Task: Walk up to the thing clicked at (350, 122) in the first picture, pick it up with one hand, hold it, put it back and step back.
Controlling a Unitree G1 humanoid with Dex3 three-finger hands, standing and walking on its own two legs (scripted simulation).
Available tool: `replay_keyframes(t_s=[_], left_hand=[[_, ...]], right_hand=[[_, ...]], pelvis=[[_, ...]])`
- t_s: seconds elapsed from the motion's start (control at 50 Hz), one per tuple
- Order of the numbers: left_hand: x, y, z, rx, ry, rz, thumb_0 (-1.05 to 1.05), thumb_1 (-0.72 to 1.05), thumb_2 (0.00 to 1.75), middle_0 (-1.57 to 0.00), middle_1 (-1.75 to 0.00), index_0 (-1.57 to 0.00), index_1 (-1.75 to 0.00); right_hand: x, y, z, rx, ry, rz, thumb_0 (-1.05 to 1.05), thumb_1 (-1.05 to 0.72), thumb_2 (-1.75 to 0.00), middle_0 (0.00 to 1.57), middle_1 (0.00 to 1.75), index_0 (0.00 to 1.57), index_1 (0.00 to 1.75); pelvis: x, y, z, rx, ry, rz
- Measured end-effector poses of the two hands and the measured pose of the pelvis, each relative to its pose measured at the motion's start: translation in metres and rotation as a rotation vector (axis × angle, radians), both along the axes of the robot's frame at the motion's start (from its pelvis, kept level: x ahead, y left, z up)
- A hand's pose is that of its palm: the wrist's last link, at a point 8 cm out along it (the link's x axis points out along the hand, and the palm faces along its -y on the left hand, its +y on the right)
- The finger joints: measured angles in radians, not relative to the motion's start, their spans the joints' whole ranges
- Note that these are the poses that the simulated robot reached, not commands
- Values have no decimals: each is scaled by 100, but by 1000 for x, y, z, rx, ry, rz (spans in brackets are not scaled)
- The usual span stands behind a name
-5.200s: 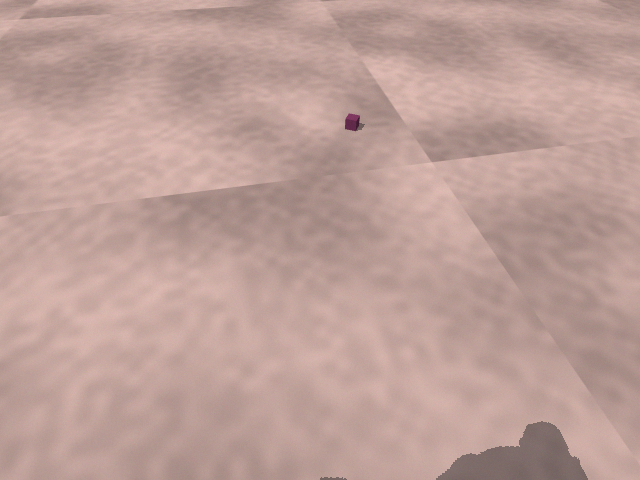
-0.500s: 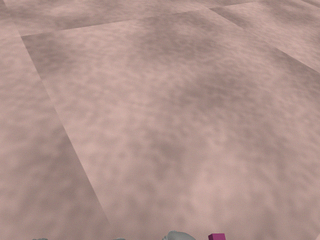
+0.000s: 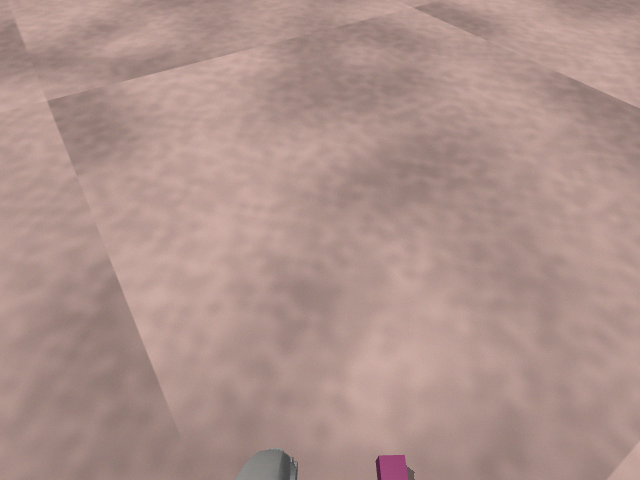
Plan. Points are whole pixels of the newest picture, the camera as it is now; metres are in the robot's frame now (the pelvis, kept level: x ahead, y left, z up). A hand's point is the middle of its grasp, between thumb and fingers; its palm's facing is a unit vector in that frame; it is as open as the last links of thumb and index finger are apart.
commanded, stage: walk up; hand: left
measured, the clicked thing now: (391, 472) +0.29 -0.17 -0.71
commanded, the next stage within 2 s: none
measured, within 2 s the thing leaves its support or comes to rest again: neither
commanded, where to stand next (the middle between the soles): +0.01 -0.50 m, yaw +8 degrees
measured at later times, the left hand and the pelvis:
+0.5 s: hand out of the picture +0.08 +0.11 -0.17, palm faces -0.08 -0.94 -0.33, open 7.4 cm; pelvis -0.03 -0.19 -0.01, yaw +0 degrees
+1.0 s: hand out of the picture +0.03 -0.09 -0.16, palm faces -0.02 -0.94 -0.34, open 7.4 cm; pelvis -0.05 -0.37 +0.00, yaw +4 degrees
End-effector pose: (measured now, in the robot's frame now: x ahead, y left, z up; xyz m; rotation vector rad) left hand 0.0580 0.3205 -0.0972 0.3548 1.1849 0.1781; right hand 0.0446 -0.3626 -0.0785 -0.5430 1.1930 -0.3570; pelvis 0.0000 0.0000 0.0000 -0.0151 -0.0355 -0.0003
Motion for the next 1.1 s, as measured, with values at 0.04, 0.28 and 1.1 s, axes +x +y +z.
replay_keyframes(t_s=[0.04, 0.28, 1.1], left_hand=[[-3, -9, 3, 2, -6, 17, 1, 90, 90, -20, -30, -21, -30], [11, -86, -23, -65, -16, -10, 1, 91, 90, -20, -30, -20, -30], [-36, -399, -27, -45, -37, 13, 1, 91, 90, -20, -30, -21, -30]], right_hand=[[1, 4, -1, 41, 15, 30, 1, -90, -89, 21, 30, 20, 29], [-34, -59, 34, -28, 43, 23, 1, -89, -89, 22, 30, 21, 30], [-69, -401, 41, -79, 19, 44, 1, -89, -89, 21, 30, 21, 30]], pelvis=[[2, -12, 4, -4, 6, 15], [-8, -84, 9, 8, -13, 61], [-57, -411, 2, 7, -17, 61]])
